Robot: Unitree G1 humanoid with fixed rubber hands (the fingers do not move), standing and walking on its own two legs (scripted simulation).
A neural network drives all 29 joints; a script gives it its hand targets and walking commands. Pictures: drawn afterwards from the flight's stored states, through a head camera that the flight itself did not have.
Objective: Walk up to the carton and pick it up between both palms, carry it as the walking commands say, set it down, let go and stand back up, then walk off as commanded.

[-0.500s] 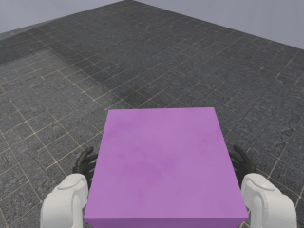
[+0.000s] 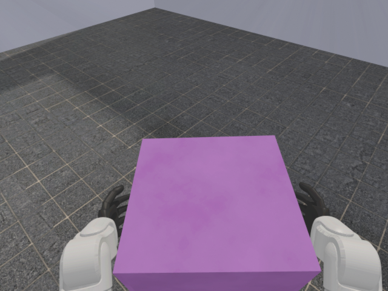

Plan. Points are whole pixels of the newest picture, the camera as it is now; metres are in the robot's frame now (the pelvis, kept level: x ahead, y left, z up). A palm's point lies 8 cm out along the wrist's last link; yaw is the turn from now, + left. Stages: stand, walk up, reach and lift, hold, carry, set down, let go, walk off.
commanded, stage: carry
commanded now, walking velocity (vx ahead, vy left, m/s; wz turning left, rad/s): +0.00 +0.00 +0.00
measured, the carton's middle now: (210, 223) +0.29 -0.01 +0.00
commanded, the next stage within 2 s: hold in 1.28 s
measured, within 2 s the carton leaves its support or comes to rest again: neither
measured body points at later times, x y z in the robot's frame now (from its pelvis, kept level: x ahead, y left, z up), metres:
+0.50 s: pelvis -0.01 -0.03 +0.00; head -0.02 -0.03 +0.45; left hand +0.25 +0.15 +0.07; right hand +0.25 -0.23 +0.07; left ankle +0.02 +0.11 -0.73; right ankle +0.00 -0.14 -0.73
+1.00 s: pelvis -0.02 -0.04 +0.00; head -0.03 -0.05 +0.45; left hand +0.24 +0.14 +0.06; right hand +0.25 -0.24 +0.06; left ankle +0.02 +0.11 -0.73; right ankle +0.00 -0.14 -0.73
